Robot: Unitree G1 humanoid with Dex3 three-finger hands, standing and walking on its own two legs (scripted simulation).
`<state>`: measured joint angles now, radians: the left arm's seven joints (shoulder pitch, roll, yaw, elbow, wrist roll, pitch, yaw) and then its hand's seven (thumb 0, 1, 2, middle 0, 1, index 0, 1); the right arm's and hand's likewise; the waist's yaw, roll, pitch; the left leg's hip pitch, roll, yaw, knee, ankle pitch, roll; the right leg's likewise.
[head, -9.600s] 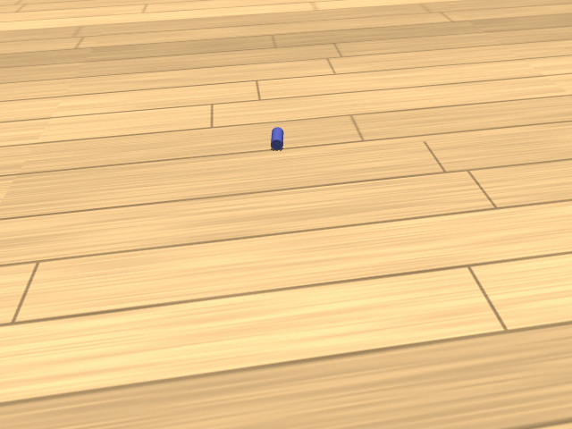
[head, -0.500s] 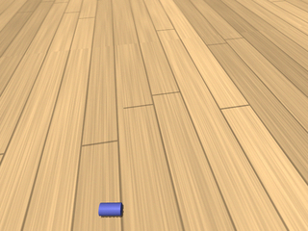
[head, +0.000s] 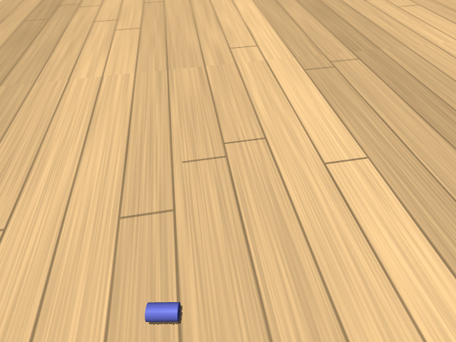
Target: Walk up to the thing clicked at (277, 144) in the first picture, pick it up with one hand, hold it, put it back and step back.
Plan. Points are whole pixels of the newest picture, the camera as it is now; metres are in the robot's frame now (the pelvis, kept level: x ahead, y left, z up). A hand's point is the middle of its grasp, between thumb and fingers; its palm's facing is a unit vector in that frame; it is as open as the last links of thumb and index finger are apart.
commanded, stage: stand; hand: left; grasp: from above
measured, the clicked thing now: (163, 311) +0.39 +0.30 -0.75
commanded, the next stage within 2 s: rise first in 0.46 s
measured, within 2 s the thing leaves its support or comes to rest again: neither
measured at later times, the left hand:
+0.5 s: hand out of the picture +0.07 +0.26 -0.16, palm faces -0.02 -0.94 -0.35, open 7.4 cm
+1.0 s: hand out of the picture +0.14 +0.27 -0.19, palm faces -0.10 -0.91 -0.41, open 12.3 cm
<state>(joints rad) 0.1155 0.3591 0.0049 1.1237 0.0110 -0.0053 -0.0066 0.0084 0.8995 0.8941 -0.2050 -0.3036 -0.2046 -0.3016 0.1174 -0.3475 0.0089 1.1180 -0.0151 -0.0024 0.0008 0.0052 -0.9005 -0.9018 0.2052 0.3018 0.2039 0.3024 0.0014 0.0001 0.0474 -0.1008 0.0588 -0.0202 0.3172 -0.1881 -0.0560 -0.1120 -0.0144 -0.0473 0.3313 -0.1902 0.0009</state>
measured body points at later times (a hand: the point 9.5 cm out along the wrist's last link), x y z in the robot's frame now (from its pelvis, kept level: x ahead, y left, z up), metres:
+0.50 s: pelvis +0.00 +0.00 +0.00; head +0.00 +0.00 +0.45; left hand +0.07 +0.31 -0.13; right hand +0.07 -0.30 -0.13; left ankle -0.01 +0.16 -0.75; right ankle -0.01 -0.12 -0.75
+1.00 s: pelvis -0.01 +0.02 -0.04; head +0.05 +0.02 +0.40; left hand +0.15 +0.32 -0.16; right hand +0.09 -0.24 -0.16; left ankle -0.01 +0.16 -0.75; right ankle -0.01 -0.12 -0.75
